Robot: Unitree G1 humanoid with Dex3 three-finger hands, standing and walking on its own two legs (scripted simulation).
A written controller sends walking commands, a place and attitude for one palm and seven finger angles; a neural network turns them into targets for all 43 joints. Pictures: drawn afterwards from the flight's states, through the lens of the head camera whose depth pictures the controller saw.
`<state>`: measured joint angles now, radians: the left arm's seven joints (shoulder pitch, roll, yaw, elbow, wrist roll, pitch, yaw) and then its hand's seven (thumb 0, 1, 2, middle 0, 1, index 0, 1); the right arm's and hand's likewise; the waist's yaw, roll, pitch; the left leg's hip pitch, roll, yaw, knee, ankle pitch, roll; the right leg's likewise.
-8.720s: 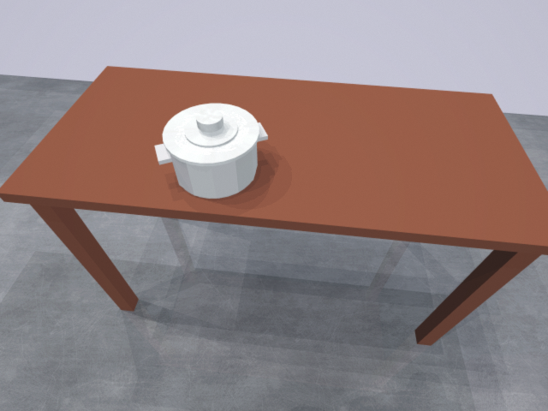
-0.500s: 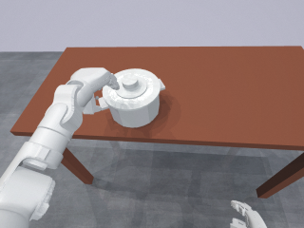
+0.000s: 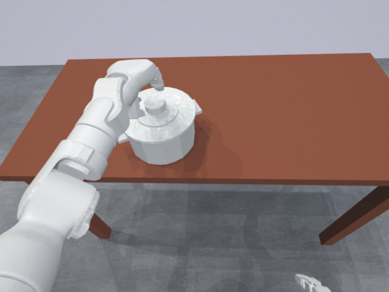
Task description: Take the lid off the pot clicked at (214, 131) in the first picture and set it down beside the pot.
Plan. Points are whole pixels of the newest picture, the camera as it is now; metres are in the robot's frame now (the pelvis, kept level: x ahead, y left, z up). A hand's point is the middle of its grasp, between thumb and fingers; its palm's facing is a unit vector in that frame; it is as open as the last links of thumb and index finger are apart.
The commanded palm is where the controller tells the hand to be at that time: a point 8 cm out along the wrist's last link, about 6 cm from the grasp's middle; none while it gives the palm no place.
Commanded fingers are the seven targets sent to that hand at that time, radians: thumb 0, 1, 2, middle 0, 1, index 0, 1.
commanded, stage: move the open hand above the knob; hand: left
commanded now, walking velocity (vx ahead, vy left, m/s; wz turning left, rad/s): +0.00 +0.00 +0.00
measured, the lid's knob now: (155, 104) +0.54 +0.10 +0.06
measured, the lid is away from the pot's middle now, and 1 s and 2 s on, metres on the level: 0.00 0.00 0.00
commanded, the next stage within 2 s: lower the open fingers around the knob in 1.16 s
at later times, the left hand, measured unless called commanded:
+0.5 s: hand (144, 88) +0.50 +0.10 +0.14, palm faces -0.30 -0.05 -0.95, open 10.1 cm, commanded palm +0.50 +0.10 +0.20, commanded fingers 0.00 -0.28 1.37 -0.82 -0.08 -0.82 -0.08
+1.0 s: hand (149, 88) +0.50 +0.09 +0.14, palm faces -0.32 -0.05 -0.95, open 10.1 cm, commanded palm +0.51 +0.09 +0.20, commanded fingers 0.00 -0.28 1.37 -0.82 -0.08 -0.82 -0.08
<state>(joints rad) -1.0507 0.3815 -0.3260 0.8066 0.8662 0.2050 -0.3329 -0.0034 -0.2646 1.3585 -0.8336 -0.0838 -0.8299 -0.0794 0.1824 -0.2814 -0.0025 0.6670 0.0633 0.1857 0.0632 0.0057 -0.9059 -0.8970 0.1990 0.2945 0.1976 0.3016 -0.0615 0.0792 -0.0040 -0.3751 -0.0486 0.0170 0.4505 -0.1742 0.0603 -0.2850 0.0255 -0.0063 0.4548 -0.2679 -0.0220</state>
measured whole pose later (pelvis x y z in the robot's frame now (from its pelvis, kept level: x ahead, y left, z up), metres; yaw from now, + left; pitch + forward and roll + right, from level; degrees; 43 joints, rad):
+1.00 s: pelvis +0.00 +0.01 +0.00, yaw -1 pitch +9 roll -1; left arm -1.23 0.31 -0.30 1.11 0.90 0.25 -0.28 0.00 -0.26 1.36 -0.83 -0.08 -0.83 -0.08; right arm 0.26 -0.27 -0.01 0.72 0.04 0.13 0.03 0.00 -0.90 -0.90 0.20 0.29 0.20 0.30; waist -0.11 0.08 -0.06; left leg -0.43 -0.05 0.04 0.47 -0.19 0.08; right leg -0.35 0.02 0.02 0.47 -0.27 -0.01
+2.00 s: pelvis +0.01 +0.01 +0.00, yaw -2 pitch +10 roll -1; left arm -1.17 0.32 -0.30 1.16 0.90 0.23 -0.24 0.00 -0.26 1.36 -0.80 -0.07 -0.83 -0.08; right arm 0.30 -0.27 -0.03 0.74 0.04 0.14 0.03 0.00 -0.90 -0.90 0.20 0.29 0.20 0.30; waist -0.14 0.07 -0.06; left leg -0.48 -0.04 0.04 0.51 -0.21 0.07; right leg -0.39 0.03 0.02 0.49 -0.28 -0.01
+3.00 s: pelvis +0.01 +0.00 -0.01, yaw -2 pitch +12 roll -1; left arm -1.16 0.34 -0.29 1.15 0.90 0.20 -0.23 0.00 0.12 0.91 -0.56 -0.99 -0.58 -1.00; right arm 0.32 -0.29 -0.04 0.75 0.04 0.12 0.02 0.00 -0.90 -0.90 0.20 0.29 0.20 0.30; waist -0.14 0.07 -0.06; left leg -0.51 -0.03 0.04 0.53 -0.22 0.06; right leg -0.41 0.05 0.02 0.49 -0.29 -0.02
